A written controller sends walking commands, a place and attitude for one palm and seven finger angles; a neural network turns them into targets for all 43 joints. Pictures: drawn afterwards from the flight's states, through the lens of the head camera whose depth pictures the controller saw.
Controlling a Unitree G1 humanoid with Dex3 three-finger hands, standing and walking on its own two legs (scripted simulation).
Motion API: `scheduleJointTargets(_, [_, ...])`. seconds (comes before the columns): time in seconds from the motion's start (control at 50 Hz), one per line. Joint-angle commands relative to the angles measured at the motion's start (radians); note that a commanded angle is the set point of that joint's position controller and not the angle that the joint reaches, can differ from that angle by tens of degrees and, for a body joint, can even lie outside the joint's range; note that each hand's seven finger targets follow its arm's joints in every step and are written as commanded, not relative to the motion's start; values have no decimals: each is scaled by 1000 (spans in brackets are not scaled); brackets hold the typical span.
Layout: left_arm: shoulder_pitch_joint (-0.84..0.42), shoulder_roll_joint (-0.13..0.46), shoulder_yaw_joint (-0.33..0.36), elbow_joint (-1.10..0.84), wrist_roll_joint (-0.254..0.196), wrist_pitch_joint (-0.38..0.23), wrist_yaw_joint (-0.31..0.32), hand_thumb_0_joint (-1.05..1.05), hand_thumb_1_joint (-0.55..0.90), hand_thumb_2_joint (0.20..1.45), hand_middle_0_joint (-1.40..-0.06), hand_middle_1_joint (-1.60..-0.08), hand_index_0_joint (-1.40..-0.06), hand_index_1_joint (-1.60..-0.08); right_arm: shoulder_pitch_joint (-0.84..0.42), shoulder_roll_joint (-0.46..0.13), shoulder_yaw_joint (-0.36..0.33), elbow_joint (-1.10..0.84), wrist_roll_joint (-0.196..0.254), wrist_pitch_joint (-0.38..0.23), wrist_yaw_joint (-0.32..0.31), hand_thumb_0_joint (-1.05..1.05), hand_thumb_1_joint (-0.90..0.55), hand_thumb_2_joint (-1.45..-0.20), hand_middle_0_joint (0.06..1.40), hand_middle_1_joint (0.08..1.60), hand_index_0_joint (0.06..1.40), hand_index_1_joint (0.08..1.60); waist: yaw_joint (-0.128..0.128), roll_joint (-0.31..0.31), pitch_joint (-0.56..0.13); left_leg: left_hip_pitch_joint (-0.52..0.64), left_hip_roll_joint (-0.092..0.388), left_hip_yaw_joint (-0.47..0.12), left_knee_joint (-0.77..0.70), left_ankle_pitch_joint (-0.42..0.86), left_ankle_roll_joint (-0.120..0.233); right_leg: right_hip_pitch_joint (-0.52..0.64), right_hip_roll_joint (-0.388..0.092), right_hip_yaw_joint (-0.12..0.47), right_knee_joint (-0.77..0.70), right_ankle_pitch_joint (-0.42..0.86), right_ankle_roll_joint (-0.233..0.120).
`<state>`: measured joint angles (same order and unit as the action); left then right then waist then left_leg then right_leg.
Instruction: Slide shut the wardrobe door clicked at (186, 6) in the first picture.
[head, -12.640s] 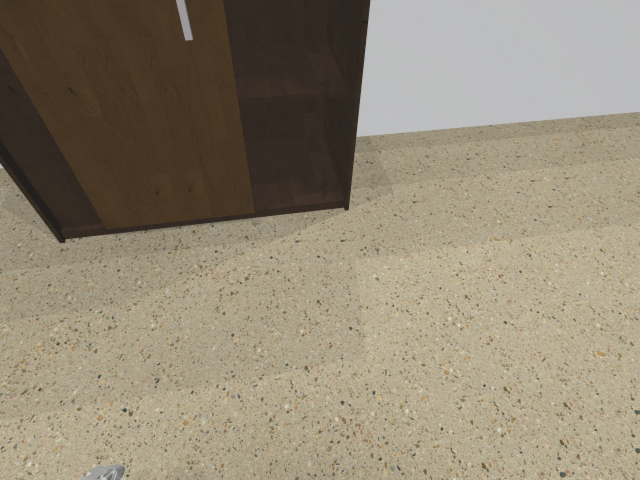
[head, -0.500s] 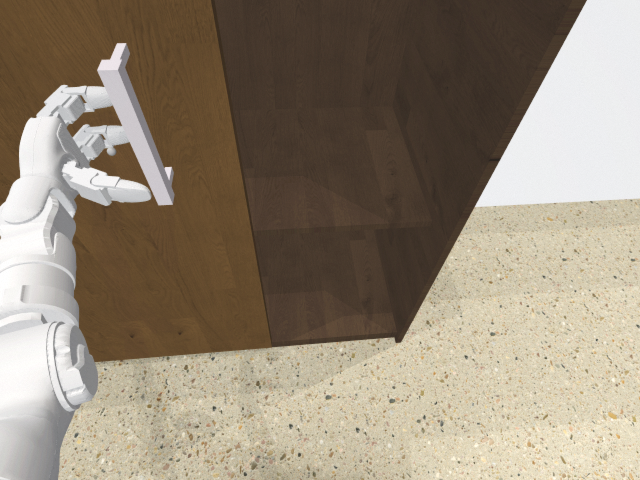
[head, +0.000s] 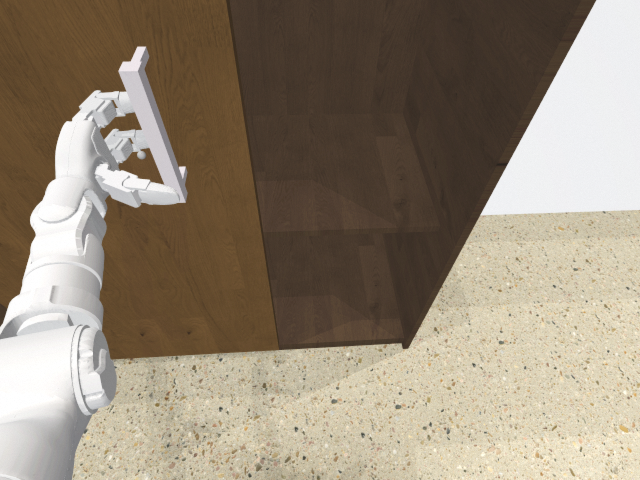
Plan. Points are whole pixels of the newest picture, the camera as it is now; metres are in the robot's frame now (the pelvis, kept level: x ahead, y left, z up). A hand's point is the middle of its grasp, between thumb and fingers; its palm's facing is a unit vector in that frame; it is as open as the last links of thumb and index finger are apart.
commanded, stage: slide the fingers in behind the handle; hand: left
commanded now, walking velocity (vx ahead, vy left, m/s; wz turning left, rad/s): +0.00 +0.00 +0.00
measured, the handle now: (162, 132) +0.53 +0.20 +0.14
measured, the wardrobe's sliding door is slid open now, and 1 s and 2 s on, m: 0.40 0.40 0.40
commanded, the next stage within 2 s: grip the handle and tug to test in 1.08 s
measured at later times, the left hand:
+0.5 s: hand (162, 156) +0.47 +0.18 +0.15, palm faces +0.05 -1.00 +0.01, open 14.0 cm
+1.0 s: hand (165, 153) +0.47 +0.18 +0.15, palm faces +0.05 -1.00 +0.00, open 14.0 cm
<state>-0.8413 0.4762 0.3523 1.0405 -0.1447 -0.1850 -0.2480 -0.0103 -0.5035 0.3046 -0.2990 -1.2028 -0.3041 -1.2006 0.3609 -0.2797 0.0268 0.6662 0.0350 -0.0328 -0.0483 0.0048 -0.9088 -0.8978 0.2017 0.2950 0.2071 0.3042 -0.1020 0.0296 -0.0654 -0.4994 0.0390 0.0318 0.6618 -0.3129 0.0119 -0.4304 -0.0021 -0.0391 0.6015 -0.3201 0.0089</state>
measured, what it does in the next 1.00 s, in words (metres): stands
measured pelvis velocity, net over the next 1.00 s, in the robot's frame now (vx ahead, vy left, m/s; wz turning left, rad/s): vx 0.00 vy -0.01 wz -0.01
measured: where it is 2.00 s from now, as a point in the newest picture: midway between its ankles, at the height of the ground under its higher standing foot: outside the picture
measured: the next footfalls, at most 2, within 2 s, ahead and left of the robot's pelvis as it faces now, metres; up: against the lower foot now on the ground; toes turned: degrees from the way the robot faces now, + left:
none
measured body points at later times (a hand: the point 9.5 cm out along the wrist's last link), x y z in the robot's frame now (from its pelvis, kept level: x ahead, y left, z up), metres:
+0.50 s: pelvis +0.00 -0.01 +0.00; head +0.04 -0.01 +0.45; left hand +0.46 +0.23 +0.16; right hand +0.05 -0.27 -0.12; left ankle +0.01 +0.11 -0.72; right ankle -0.02 -0.13 -0.72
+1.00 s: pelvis +0.00 -0.01 +0.00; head +0.05 -0.01 +0.45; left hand +0.47 +0.23 +0.16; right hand +0.04 -0.27 -0.12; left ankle +0.01 +0.11 -0.72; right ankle -0.02 -0.13 -0.72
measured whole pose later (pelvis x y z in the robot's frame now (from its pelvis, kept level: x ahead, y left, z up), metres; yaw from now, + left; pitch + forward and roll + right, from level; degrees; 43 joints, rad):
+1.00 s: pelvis +0.00 -0.01 +0.00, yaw +0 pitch +8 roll -1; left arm -0.82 0.42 0.34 1.01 -0.14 -0.18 -0.19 -0.01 -0.50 0.30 -0.30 -1.20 -0.30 -1.20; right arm 0.38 -0.27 0.02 0.68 0.04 -0.02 -0.04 0.01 -0.91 -0.90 0.20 0.29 0.21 0.30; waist -0.10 0.03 -0.06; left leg -0.48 0.05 0.04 0.65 -0.31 0.00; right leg -0.42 0.01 -0.03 0.60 -0.32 0.00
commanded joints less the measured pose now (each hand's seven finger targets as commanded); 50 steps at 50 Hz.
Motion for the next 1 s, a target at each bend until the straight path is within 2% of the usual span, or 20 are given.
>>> scheduleJointTargets(0.0, [-509, 218, 14, -207, -17, -67, 6, 0, -500, 300, -300, -1200, -300, -1200, 77, -154, -58, -75, 5, -29, -14, 0, -900, -900, 200, 300, 200, 300, -26, 34, -312, 276, -20, -49, -59, 263, 22, 11, 37, 3, -65, 280, -22])
scheduleJointTargets(0.04, [-479, 280, 64, -207, -14, -69, 15, 0, -500, 300, -300, -1200, -300, -1200, 85, -160, -59, -78, 2, -26, -16, 0, -900, -900, 200, 300, 200, 300, -8, 16, -335, 260, -23, -45, -56, 281, 25, 51, 36, 6, -60, 304, -24])
scheduleJointTargets(0.06, [-473, 281, 62, -227, -6, -73, 17, 0, -500, 300, -300, -1200, -300, -1200, 81, -155, -56, -85, 2, -25, -13, 0, -900, -900, 200, 300, 200, 300, 0, 48, -358, 270, -25, -45, -58, 304, 23, 61, 35, 9, -52, 326, -24])
scheduleJointTargets(0.1, [-468, 243, 40, -241, -3, -74, 19, 0, -500, 300, -300, -1200, -300, -1200, 81, -148, -59, -87, 1, -25, -9, 0, -900, -900, 200, 300, 200, 300, -5, 46, -352, 282, -23, -42, -54, 322, 22, 54, 37, 5, -53, 339, -23])
scheduleJointTargets(0.14, [-445, 264, 60, -253, -9, -77, 22, 0, -500, 300, -300, -1200, -300, -1200, 86, -152, -62, -89, 0, -21, -10, 0, -900, -900, 200, 300, 200, 300, 2, 10, -361, 274, -23, -43, -53, 323, 26, 79, 40, 5, -55, 345, -25])
scheduleJointTargets(0.22, [-427, 229, 40, -310, -15, -70, 19, 0, -500, 300, -300, -1200, -300, -1200, 75, -145, -65, -94, 5, -23, -6, 0, -900, -900, 200, 300, 200, 300, 7, 69, -370, 305, -22, -37, -57, 353, 21, 76, 40, 6, -56, 368, -27])
scheduleJointTargets(0.28, [-381, 210, 38, -306, -24, -47, 28, 0, -500, 300, -300, -1200, -300, -1200, 75, -144, -67, -92, 7, -18, -5, 0, -900, -900, 200, 300, 200, 300, 5, 17, -349, 292, -19, -35, -60, 356, 24, 81, 43, 2, -62, 377, -23])
scheduleJointTargets(0.3, [-408, 163, -1, -307, -26, -40, 28, 0, -500, 300, -300, -1200, -300, -1200, 66, -139, -64, -92, 9, -20, -4, 0, -900, -900, 200, 300, 200, 300, -7, 32, -314, 283, -22, -30, -65, 334, 25, 65, 43, 2, -68, 366, -22])
scheduleJointTargets(0.38, [-419, 219, 43, -299, -16, -35, 52, 0, -500, 300, -300, -1200, -300, -1200, 70, -146, -65, -85, 7, -20, -7, 0, -900, -900, 200, 300, 200, 300, 0, 2, -319, 256, -27, -25, -69, 293, 29, 88, 38, 10, -73, 350, -20])
scheduleJointTargets(0.42, [-437, 186, 16, -290, -7, -44, 55, 0, -500, 300, -300, -1200, -300, -1200, 68, -138, -63, -84, 7, -24, -6, 0, -900, -900, 200, 300, 200, 300, -5, 19, -303, 263, -27, -29, -71, 277, 27, 67, 39, 7, -73, 325, -22])
scheduleJointTargets(0.46, [-453, 215, 36, -300, -1, -57, 61, 0, -500, 300, -300, -1200, -300, -1200, 70, -141, -64, -81, 5, -24, -7, 0, -900, -900, 200, 300, 200, 300, -5, 24, -336, 270, -29, -24, -62, 293, 29, 88, 37, 15, -68, 352, -21])
scheduleJointTargets(0.5, [-485, 169, -4, -283, -3, -64, 58, 0, -500, 300, -300, -1200, -300, -1200, 62, -135, -60, -77, 7, -26, -7, 0, -900, -900, 200, 300, 200, 300, -19, 42, -305, 275, -28, -25, -64, 275, 27, 57, 37, 13, -73, 330, -21])
scheduleJointTargets(0.54, [-477, 183, 12, -266, -5, -73, 59, 0, -500, 300, -300, -1200, -300, -1200, 72, -140, -63, -71, 3, -27, -7, 0, -900, -900, 200, 300, 200, 300, -13, 5, -321, 273, -29, -32, -59, 287, 28, 74, 38, 12, -68, 338, -25])
scheduleJointTargets(0.6, [-488, 136, -24, -269, -4, -72, 58, 0, -500, 300, -300, -1200, -300, -1200, 64, -135, -64, -72, 6, -31, -2, 0, -900, -900, 200, 300, 200, 300, -19, 51, -335, 301, -27, -32, -56, 294, 23, 45, 37, 10, -65, 333, -23])
scheduleJointTargets(0.64, [-455, 188, 21, -221, -4, -63, 66, 0, -500, 300, -300, -1200, -300, -1200, 73, -145, -64, -68, 3, -25, -4, 0, -900, -900, 200, 300, 200, 300, -7, -15, -315, 252, -28, -32, -56, 288, 27, 75, 37, 10, -63, 342, -24])
scheduleJointTargets(0.72, [-486, 193, 18, -254, 6, -69, 72, 0, -500, 300, -300, -1200, -300, -1200, 70, -139, -62, -79, 2, -25, -3, 0, -900, -900, 200, 300, 200, 300, -6, 18, -346, 260, -31, -24, -58, 301, 27, 88, 34, 14, -57, 367, -20])
scheduleJointTargets(0.76, [-455, 230, 49, -258, 8, -75, 71, 0, -500, 300, -300, -1200, -300, -1200, 69, -141, -63, -87, 3, -20, -3, 0, -900, -900, 200, 300, 200, 300, 5, 4, -353, 251, -32, -22, -55, 318, 30, 115, 36, 19, -54, 396, -21])
scheduleJointTargets(0.9, [-496, 156, -14, -262, -8, -69, 49, 0, -500, 300, -300, -1200, -300, -1200, 71, -138, -64, -77, 8, -18, -7, 0, -900, -900, 200, 300, 200, 300, -23, 31, -320, 282, -26, -27, -58, 295, 26, 55, 40, 10, -69, 347, -21])
scheduleJointTargets(0.92, [-474, 184, 16, -250, -10, -68, 50, 0, -500, 300, -300, -1200, -300, -1200, 76, -141, -68, -75, 6, -19, -7, 0, -900, -900, 200, 300, 200, 300, -11, 12, -330, 273, -25, -31, -59, 299, 25, 67, 40, 10, -66, 345, -22])
scheduleJointTargets(0.98, [-468, 159, -2, -260, -11, -62, 55, 0, -500, 300, -300, -1200, -300, -1200, 78, -141, -66, -73, 5, -19, -5, 0, -900, -900, 200, 300, 200, 300, -14, 18, -340, 287, -25, -31, -57, 319, 25, 61, 41, 7, -63, 359, -21])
